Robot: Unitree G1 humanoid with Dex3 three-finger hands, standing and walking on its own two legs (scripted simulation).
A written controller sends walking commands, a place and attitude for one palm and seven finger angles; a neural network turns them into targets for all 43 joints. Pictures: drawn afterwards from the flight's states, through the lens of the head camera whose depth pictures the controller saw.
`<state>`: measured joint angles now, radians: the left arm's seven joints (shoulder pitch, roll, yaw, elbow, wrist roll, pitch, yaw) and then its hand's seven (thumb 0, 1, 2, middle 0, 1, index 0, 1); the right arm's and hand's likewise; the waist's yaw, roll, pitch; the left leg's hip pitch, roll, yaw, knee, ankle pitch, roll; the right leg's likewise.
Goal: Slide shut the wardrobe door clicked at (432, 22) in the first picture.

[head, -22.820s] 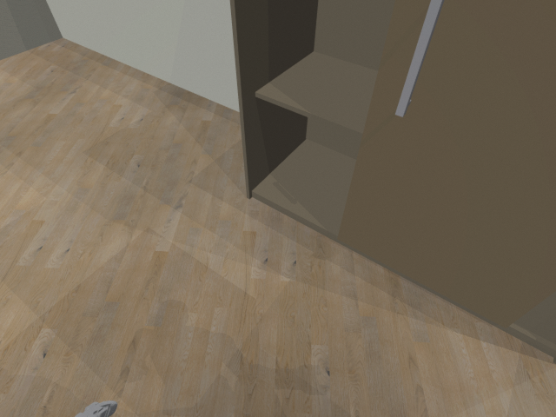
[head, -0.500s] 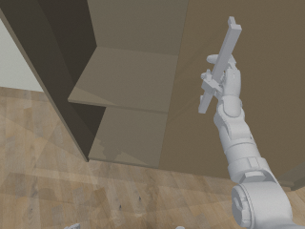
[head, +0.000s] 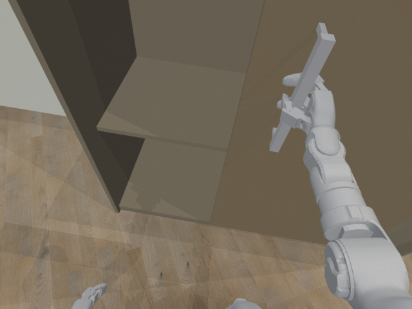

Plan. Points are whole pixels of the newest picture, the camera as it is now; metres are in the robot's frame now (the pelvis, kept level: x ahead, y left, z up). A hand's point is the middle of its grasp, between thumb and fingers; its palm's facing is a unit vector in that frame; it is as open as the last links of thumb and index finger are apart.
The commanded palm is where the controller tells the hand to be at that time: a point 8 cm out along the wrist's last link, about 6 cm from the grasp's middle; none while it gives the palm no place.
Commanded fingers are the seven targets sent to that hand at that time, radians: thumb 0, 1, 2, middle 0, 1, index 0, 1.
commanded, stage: step sideways, sliding the door along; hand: right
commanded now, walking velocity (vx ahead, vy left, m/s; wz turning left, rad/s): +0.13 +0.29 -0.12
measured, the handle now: (294, 98) +0.50 -0.13 +0.14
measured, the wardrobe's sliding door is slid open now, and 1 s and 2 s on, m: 0.45 0.37 0.08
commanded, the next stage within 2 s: none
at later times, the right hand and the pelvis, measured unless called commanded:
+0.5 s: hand (275, 108) +0.46 -0.09 +0.15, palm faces +0.27 +0.96 -0.10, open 6.1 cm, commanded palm +0.44 -0.07 +0.15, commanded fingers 0.00 -0.90 -0.90 0.45 1.40 0.45 1.40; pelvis +0.04 +0.11 +0.00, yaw -10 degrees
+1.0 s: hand (237, 100) +0.47 -0.02 +0.15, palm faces +0.34 +0.94 -0.06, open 6.0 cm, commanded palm +0.44 +0.02 +0.15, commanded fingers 0.00 -0.90 -0.90 0.45 1.40 0.45 1.40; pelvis +0.12 +0.19 +0.01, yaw -12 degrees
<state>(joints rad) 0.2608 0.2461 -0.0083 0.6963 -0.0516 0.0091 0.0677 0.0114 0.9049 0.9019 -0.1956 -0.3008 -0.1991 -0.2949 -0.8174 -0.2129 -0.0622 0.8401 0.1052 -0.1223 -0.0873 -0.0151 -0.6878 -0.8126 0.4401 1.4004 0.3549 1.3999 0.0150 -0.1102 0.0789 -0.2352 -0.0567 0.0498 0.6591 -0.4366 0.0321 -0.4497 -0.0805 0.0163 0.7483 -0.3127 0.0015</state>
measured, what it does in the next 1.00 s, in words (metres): steps to the left: left foot, then right foot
